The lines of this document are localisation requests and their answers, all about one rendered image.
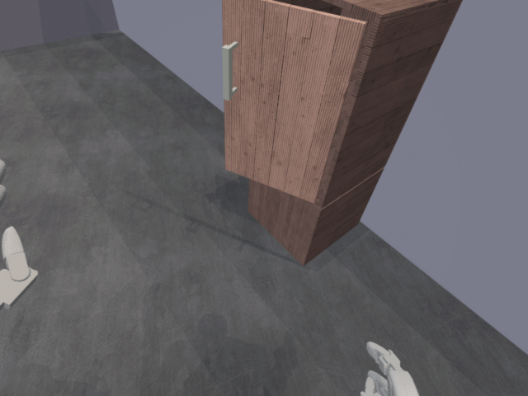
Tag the right robot hand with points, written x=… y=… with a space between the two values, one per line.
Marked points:
x=399 y=383

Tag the cupboard door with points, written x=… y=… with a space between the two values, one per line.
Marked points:
x=292 y=68

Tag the handle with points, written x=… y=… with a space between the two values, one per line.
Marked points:
x=227 y=57

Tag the left robot hand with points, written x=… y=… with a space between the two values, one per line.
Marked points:
x=15 y=281

